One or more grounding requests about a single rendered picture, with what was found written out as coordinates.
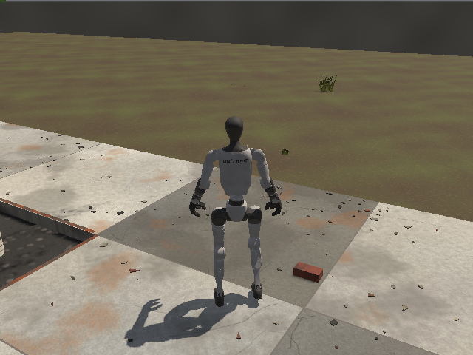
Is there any robot left forearm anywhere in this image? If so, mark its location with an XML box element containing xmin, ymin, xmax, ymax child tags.
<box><xmin>191</xmin><ymin>178</ymin><xmax>205</xmax><ymax>204</ymax></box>

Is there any right robot upper arm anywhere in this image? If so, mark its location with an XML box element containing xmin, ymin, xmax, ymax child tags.
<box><xmin>251</xmin><ymin>148</ymin><xmax>272</xmax><ymax>189</ymax></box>

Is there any robot left foot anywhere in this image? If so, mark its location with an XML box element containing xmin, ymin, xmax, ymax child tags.
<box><xmin>214</xmin><ymin>288</ymin><xmax>224</xmax><ymax>307</ymax></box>

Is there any left robot upper arm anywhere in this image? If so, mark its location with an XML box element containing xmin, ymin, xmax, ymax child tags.
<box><xmin>198</xmin><ymin>149</ymin><xmax>220</xmax><ymax>190</ymax></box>

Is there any robot torso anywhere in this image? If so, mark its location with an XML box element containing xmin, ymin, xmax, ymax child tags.
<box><xmin>218</xmin><ymin>145</ymin><xmax>253</xmax><ymax>222</ymax></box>

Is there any robot left hand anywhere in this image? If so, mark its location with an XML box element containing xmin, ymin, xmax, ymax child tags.
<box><xmin>189</xmin><ymin>202</ymin><xmax>206</xmax><ymax>217</ymax></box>

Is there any robot right hand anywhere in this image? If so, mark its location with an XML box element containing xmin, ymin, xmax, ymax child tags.
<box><xmin>265</xmin><ymin>199</ymin><xmax>282</xmax><ymax>216</ymax></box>

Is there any robot right forearm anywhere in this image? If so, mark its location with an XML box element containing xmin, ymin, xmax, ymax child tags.
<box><xmin>265</xmin><ymin>177</ymin><xmax>279</xmax><ymax>203</ymax></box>

